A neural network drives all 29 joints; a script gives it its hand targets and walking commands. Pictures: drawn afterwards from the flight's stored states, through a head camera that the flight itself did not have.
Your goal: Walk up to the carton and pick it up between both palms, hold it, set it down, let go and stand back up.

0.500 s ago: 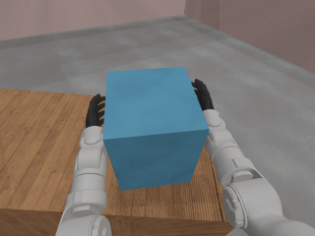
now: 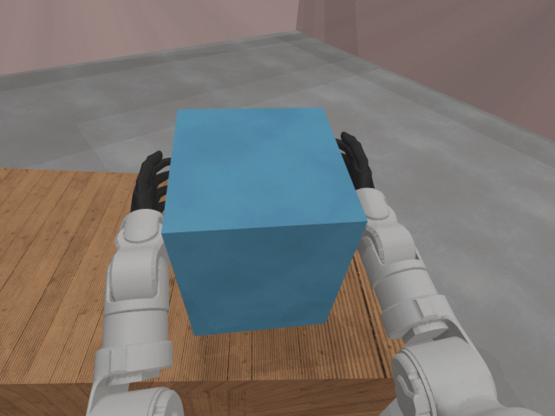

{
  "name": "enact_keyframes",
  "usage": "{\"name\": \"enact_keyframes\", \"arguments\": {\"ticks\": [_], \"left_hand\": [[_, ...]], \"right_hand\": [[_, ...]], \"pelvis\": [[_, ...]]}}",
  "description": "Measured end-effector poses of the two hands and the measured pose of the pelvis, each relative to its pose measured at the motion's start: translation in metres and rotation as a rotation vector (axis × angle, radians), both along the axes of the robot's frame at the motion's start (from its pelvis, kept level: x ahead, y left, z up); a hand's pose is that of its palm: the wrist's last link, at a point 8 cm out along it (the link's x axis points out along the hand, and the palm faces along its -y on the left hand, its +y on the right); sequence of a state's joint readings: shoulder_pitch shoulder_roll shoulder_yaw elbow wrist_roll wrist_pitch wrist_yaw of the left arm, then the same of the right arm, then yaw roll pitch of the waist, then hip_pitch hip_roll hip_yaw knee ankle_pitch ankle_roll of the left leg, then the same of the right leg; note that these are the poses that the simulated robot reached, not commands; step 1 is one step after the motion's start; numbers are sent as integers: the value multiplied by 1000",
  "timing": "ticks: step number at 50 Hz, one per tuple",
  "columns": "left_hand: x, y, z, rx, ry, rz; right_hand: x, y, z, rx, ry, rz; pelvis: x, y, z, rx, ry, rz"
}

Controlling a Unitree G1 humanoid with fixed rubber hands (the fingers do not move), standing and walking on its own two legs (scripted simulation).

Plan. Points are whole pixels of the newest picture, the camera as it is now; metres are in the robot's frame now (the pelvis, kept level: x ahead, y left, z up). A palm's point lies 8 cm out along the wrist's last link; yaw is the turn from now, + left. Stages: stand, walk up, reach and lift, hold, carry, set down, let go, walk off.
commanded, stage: reach and lift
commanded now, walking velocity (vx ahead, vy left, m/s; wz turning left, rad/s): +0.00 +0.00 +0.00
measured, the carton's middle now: (257, 224) +0.35 +0.03 +0.13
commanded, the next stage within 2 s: hold in 1.16 s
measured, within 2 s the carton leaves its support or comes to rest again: neither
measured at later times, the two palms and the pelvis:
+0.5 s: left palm (157, 195) +0.36 +0.16 +0.18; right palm (371, 186) +0.37 -0.13 +0.19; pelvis +0.00 +0.01 +0.00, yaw -1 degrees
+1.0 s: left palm (156, 183) +0.36 +0.16 +0.19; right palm (375, 179) +0.37 -0.13 +0.21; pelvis +0.00 +0.01 +0.00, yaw +0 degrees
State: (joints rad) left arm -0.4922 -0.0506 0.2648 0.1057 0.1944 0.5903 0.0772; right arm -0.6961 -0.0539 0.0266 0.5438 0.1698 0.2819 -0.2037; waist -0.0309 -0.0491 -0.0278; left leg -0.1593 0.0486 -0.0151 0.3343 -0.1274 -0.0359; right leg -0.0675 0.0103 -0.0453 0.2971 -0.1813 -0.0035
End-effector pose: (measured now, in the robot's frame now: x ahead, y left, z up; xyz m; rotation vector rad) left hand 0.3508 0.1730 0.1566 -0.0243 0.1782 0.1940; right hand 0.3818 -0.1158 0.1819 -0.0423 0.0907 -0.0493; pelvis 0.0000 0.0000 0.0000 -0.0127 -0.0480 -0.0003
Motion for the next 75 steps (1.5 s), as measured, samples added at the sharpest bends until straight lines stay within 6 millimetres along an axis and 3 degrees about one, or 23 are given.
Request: {"name": "enact_keyframes", "arguments": {"ticks": [5, 18, 31, 39, 75], "left_hand": [[5, -2, 10, 23, 11, -49], [9, -16, 21, 44, 17, -85], [11, -9, 19, 25, 22, -73], [12, -10, 33, 42, 1, -80], [6, -14, 52, 20, 22, -79]], "right_hand": [[-5, -4, 9, 18, 8, -31], [-13, -19, 7, 47, 11, -72], [-5, -11, 18, 34, 16, -56], [-6, -13, 23, 57, -3, -63], [-12, -17, 44, 69, 22, -62]], "pelvis": [[0, 3, 0, 2, -29, 10], [-2, 12, -1, 1, -43, -16], [-1, 5, 0, 0, -35, 1], [4, 8, 0, 1, -43, 6], [0, 4, -1, 3, -60, 3]]}}
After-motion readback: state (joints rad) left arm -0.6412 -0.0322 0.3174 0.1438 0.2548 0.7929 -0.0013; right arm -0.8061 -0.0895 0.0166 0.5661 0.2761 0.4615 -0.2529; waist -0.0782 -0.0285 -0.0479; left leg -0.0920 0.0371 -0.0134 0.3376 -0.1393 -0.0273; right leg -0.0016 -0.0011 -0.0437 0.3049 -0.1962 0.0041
